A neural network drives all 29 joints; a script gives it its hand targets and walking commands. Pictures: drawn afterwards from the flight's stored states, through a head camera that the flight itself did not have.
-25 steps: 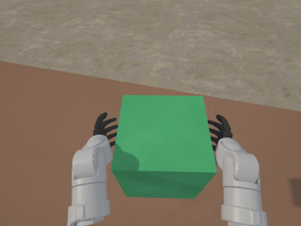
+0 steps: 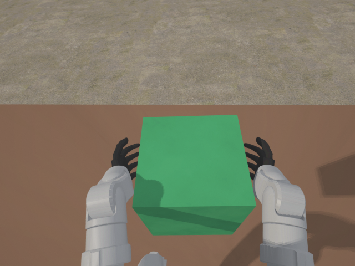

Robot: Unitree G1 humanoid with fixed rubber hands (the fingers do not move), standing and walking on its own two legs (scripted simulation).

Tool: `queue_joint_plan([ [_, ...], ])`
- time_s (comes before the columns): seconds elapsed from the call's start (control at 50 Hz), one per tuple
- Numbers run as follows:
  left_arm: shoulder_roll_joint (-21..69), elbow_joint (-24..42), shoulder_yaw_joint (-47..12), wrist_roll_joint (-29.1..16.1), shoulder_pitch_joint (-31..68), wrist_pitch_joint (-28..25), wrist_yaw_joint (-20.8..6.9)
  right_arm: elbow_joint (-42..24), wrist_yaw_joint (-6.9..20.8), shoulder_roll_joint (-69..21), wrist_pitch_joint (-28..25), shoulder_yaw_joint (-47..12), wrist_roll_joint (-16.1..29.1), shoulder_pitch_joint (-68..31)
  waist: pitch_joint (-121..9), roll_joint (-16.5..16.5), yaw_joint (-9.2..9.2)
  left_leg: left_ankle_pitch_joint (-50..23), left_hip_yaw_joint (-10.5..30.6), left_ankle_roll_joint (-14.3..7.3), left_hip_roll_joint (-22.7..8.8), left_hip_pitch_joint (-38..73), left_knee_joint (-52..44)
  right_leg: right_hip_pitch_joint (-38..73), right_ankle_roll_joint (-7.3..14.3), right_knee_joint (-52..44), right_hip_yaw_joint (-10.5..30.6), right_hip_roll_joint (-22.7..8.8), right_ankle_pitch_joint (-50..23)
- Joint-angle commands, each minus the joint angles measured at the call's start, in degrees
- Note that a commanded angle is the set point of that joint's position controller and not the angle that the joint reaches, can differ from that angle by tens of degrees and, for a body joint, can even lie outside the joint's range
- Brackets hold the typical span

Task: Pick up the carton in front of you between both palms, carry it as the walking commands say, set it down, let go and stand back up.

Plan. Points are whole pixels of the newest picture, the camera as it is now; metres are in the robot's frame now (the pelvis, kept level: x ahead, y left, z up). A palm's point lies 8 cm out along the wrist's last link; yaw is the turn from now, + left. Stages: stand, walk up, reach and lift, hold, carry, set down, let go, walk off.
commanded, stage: carry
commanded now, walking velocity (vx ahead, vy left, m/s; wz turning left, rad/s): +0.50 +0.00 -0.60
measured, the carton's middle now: (191, 180) +0.33 +0.02 -0.01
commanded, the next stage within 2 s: none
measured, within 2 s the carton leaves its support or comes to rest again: neither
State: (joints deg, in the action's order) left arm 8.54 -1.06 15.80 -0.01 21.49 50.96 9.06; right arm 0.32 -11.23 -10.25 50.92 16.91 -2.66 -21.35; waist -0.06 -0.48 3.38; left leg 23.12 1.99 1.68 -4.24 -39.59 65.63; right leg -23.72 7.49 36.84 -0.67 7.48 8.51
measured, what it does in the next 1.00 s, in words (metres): goes down: left foot 0.05 m lower, then right foot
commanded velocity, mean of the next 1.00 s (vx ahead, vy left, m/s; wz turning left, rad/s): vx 0.50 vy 0.00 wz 0.19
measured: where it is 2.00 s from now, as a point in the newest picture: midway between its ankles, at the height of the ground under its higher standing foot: (187, 140)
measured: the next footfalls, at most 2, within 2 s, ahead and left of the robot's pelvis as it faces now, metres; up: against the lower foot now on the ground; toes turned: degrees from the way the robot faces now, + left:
left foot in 0.26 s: +0.32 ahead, +0.11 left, -0.05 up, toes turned -11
right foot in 0.64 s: +0.47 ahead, -0.12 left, -0.07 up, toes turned -7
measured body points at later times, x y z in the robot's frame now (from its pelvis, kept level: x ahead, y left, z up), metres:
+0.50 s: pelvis +0.29 +0.03 -0.04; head +0.31 +0.04 +0.41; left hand +0.66 +0.09 +0.03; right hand +0.57 -0.21 +0.03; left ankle +0.29 +0.12 -0.77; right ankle +0.30 -0.10 -0.72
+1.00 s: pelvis +0.56 -0.02 -0.08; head +0.60 -0.04 +0.37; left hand +0.88 +0.18 +0.01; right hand +0.93 -0.14 +0.00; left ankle +0.68 +0.09 -0.78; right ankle +0.44 -0.11 -0.79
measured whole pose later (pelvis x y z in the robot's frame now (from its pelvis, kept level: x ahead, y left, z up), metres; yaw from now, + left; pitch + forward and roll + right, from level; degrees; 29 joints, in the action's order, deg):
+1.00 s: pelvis +0.56 -0.02 -0.08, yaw +4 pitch +5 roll +0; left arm 8.2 0.9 13.6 -1.1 23.4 49.7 10.5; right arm -2.1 -12.9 -7.7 50.7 16.4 -3.5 -24.1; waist -2.2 -1.9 6.3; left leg -1.3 -2.2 -3.8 -0.3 -35.6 36.2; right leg -9.4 2.3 33.5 -11.1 -2.2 19.7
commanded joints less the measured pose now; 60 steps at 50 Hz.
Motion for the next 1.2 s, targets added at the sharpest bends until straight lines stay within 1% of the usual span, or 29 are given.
queue_joint_plan([
  [0.0,45.0,5.7,-38.5,-8.9,33.8,-2.9,-0.8,-4.3,0.3,-42.2,-3.3,-35.2,5.2,-30.8,-26.8,5.2,-0.59,-11.1,-0.7,0.0,0.5,-0.4,-8.7,21.5,8.9,-6.4,19.0,-15.3,-37.3],
  [0.14,39.9,5.6,-37.2,-7.3,29.5,-3.1,1.0,-6.3,-0.2,-36.3,-3.8,-34.6,5.6,-29.3,-23.4,5.1,2.83,-24.4,-2.4,-1.7,6.7,2.4,-33.5,25.8,5.5,2.2,19.4,-8.0,-31.9],
  [0.2,37.4,3.6,-36.2,-7.3,29.2,-1.8,2.2,-4.6,-0.9,-32.8,-2.4,-32.2,4.3,-26.3,-22.6,4.7,0.23,-36.1,-4.0,-2.2,5.6,22.6,-45.2,14.4,1.6,12.1,15.9,-6.0,-18.6],
  [0.22,36.6,2.4,-35.7,-6.9,28.6,-1.2,2.6,-3.8,-1.3,-31.1,-1.7,-31.1,3.7,-24.3,-25.7,1.6,-2.28,-44.5,0.5,-3.4,-1.4,37.4,-41.5,4.6,-0.8,22.0,12.1,-4.4,-9.1],
  [0.24,36.0,1.8,-35.1,-6.7,28.1,-0.4,3.0,-3.3,-1.6,-28.8,-1.1,-29.8,3.6,-22.5,-29.9,-5.3,-3.29,-62.4,14.3,-5.0,-15.0,51.5,-32.3,-8.6,-3.2,32.7,5.7,-2.0,22.4],
  [0.26,36.1,0.9,-35.2,-7.1,29.6,0.4,3.4,-1.5,-2.5,-26.7,-0.5,-27.8,2.4,-24.7,-34.9,-17.2,-4.82,-66.5,30.8,-12.8,-23.0,60.4,-28.9,-17.2,-5.0,43.9,3.3,0.3,30.3],
  [0.28,35.6,1.8,-34.0,-7.5,28.9,0.5,3.7,-2.5,-3.2,-26.9,-0.2,-28.2,3.8,-27.1,-36.4,-17.5,-6.43,-42.3,38.7,-19.0,-23.6,60.2,-32.1,-24.4,-4.7,49.2,4.9,-2.2,28.6],
  [0.3,35.9,4.4,-33.6,-8.0,32.1,0.6,4.1,-3.8,-3.0,-30.2,-0.2,-29.9,6.1,-28.3,-32.2,-11.7,-7.00,-23.4,37.4,-18.7,-18.7,53.0,-36.6,-26.0,-3.9,48.1,4.6,-3.7,25.9],
  [0.34,38.6,2.8,-31.2,-5.9,33.8,1.1,4.1,-5.8,-1.5,-35.2,0.2,-33.0,8.7,-34.9,-23.1,-4.7,-6.69,-20.3,28.3,-15.9,-12.7,39.0,-39.9,-22.9,-4.3,38.1,3.5,-5.3,24.8],
  [0.38,40.2,1.2,-30.3,-3.7,33.0,0.9,3.6,-6.2,0.3,-38.8,0.1,-36.2,11.5,-38.6,-21.3,-6.4,-6.51,-19.9,21.7,-14.6,-9.2,33.1,-41.7,-17.8,-4.6,26.9,1.5,-5.8,22.8],
  [0.44,41.2,1.0,-29.9,-1.6,32.6,0.0,3.3,-5.6,1.7,-40.9,-0.5,-38.6,13.6,-38.6,-23.5,-10.3,-7.30,-32.7,16.9,-14.9,-7.9,34.0,-40.7,-13.8,-5.0,16.4,-0.6,-5.6,13.2],
  [0.54,39.0,1.8,-29.0,-0.7,31.4,-0.8,3.2,-5.8,2.0,-41.0,-0.8,-40.4,15.5,-39.1,-23.3,-8.6,-7.38,-36.9,10.5,-12.5,-4.1,30.5,-36.8,-2.8,-6.1,-0.4,-2.0,-4.4,-0.8],
  [0.6,36.3,0.9,-28.3,-0.5,28.3,0.0,3.2,-3.3,0.8,-39.3,0.2,-39.4,13.7,-35.4,-24.7,-3.2,-5.13,-30.5,6.2,-9.4,0.0,24.9,-26.4,14.2,-6.1,-13.9,-3.2,-5.5,-10.5],
  [0.62,35.3,-0.2,-27.7,-0.3,26.7,0.4,3.1,-1.9,0.2,-38.5,0.6,-38.6,12.6,-34.1,-25.9,-0.4,-3.49,-23.1,4.3,-8.1,2.2,18.3,-19.4,23.1,-5.3,-13.4,0.8,-11.0,-10.3],
  [0.64,33.5,-0.6,-26.9,-0.4,26.0,0.8,3.2,-0.8,-0.3,-38.4,1.2,-37.9,11.7,-32.5,-29.5,10.0,-2.87,1.6,1.5,-5.9,4.9,7.4,-8.2,34.3,-2.5,-10.2,17.6,-26.4,-19.4],
  [0.66,31.1,-1.9,-27.2,-1.0,27.0,1.0,3.7,0.2,-0.8,-38.0,1.8,-35.7,10.5,-32.1,-30.0,18.2,-2.40,13.5,-0.9,-5.0,8.4,-3.8,1.0,38.0,3.2,-9.9,32.3,-34.6,-16.3],
  [0.68,33.1,-3.1,-26.4,-1.1,26.0,0.9,3.6,0.9,-1.3,-37.6,2.1,-35.5,10.1,-35.1,-23.0,14.1,-1.21,12.7,-0.4,-5.8,6.2,-4.9,3.3,35.0,-0.6,-7.7,29.9,-31.3,-28.4],
  [0.7,33.2,-0.7,-26.9,-1.3,28.7,0.7,3.7,2.2,-1.2,-40.5,2.1,-35.2,10.4,-34.2,-27.6,15.7,-0.32,11.0,0.7,-5.8,5.5,-9.6,7.0,38.5,4.1,-7.7,31.1,-32.6,-19.3],
  [0.72,37.2,0.4,-28.7,-2.4,29.9,0.5,3.2,0.5,-0.9,-42.0,1.7,-35.7,10.5,-36.7,-25.0,9.4,-0.25,7.5,0.5,-5.4,3.6,-9.4,7.3,32.1,4.2,-10.5,29.2,-30.3,-9.5],
  [0.76,41.9,4.4,-32.3,-5.9,36.4,-0.5,1.5,0.6,-0.3,-44.5,1.2,-34.8,8.9,-38.3,-21.0,7.0,-0.79,1.6,0.3,-4.3,2.3,-6.5,1.0,25.7,1.8,-11.6,18.2,-26.4,-16.5],
  [0.9,42.0,8.1,-37.8,-11.0,37.1,-3.1,0.6,-2.9,-1.7,-39.1,-1.3,-31.9,4.2,-32.6,-21.5,9.1,1.26,-19.3,-4.8,-4.3,4.8,-1.9,-21.1,29.8,0.7,-9.0,2.6,-20.1,-34.9],
  [0.98,39.3,7.8,-38.4,-10.9,33.9,-1.9,1.2,-4.2,-1.7,-34.3,-0.4,-30.7,3.7,-29.4,-19.7,8.8,2.40,-32.8,-8.4,-6.9,6.9,9.7,-37.4,26.5,-1.3,-4.7,-2.2,-17.7,-29.3],
  [1.04,38.6,6.6,-38.4,-9.9,33.0,0.0,1.6,-2.8,-1.5,-32.0,0.9,-29.0,2.7,-26.0,-23.0,5.4,-2.33,-39.7,-10.4,-9.2,6.9,27.0,-44.0,22.2,-4.2,13.0,-6.0,-16.5,-28.3],
  [1.06,37.5,6.4,-38.0,-9.3,33.1,0.5,1.7,-2.7,-1.4,-31.2,1.4,-28.5,2.5,-25.1,-25.0,2.4,-3.87,-42.3,-7.2,-8.5,3.4,37.1,-41.7,14.8,-5.5,23.3,-6.7,-14.9,-17.6],
  [1.08,37.1,6.0,-37.5,-8.8,32.7,1.2,2.1,-2.3,-1.3,-30.2,2.0,-27.7,2.6,-24.6,-26.7,-5.4,-2.52,-66.7,3.5,-7.1,-7.2,49.8,-30.1,0.0,-6.4,32.4,-6.0,-10.9,22.2],
  [1.1,38.4,5.1,-36.6,-8.7,30.4,2.4,2.3,-2.0,-2.0,-28.1,2.3,-27.1,2.1,-26.7,-35.9,-17.2,-6.48,-62.4,24.5,-19.3,-17.1,66.1,-28.9,-15.6,-7.8,45.9,-0.8,-4.9,29.5],
  [1.12,38.0,7.0,-36.2,-9.1,31.6,2.6,2.6,-1.7,-2.1,-30.0,2.4,-28.3,3.5,-26.3,-35.9,-16.1,-7.10,-38.7,31.4,-21.7,-18.1,63.1,-35.4,-21.1,-6.6,49.8,1.6,-6.7,27.9],
  [1.14,39.8,7.8,-36.0,-9.1,35.3,2.6,2.8,-2.9,-1.7,-33.5,2.1,-29.6,5.2,-28.8,-30.6,-9.9,-6.30,-28.9,30.0,-20.2,-14.6,55.3,-38.4,-22.3,-5.9,47.6,2.6,-8.3,24.8],
  [1.18,42.6,6.7,-34.2,-7.3,36.4,2.0,2.5,-6.3,0.0,-39.7,1.4,-34.2,8.5,-36.3,-25.6,-1.6,-4.99,-30.3,23.5,-18.0,-12.5,43.1,-39.7,-19.7,-5.6,39.5,3.0,-10.8,18.9],
])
